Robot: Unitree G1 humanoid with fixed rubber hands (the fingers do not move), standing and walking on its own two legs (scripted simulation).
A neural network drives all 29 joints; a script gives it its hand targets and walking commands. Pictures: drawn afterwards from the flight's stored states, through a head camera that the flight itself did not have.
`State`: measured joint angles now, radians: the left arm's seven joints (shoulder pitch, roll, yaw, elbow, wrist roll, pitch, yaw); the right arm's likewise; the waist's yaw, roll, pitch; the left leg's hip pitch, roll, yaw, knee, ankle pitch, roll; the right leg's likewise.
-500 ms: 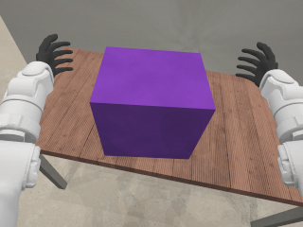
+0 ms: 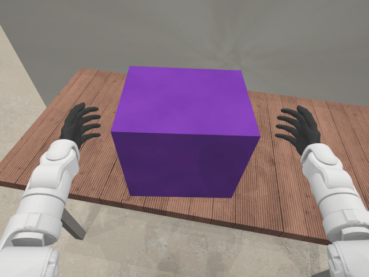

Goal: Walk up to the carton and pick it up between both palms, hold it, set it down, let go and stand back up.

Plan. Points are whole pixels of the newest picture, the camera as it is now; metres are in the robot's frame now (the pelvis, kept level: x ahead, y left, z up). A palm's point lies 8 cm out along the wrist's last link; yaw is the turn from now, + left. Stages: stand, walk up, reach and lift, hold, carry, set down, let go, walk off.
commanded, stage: set down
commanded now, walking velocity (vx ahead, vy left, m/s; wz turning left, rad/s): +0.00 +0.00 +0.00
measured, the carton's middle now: (183, 135) +0.47 +0.02 +0.02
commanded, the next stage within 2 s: let go in 1.98 s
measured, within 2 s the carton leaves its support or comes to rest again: neither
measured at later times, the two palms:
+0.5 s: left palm (66, 177) +0.31 +0.26 +0.05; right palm (305, 177) +0.34 -0.25 +0.06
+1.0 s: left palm (64, 220) +0.24 +0.26 +0.00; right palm (304, 216) +0.27 -0.24 +0.02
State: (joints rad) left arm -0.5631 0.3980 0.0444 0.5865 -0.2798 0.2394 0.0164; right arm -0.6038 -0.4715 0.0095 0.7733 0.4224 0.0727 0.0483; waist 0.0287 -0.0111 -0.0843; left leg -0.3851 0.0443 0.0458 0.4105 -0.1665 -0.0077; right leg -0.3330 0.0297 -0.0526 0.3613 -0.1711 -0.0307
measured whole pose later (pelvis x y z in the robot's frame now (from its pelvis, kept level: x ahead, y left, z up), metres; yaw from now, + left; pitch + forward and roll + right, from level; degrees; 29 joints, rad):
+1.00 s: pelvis -0.01 +0.00 +0.00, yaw +1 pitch -1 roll +0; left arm -0.06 0.31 -0.01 0.57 -0.28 -0.13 0.01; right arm -0.08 -0.32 -0.01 0.64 0.31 -0.16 0.06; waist 0.04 -0.03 -0.01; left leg -0.20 0.03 0.03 0.40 -0.18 -0.01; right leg -0.16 0.02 -0.04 0.38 -0.20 -0.03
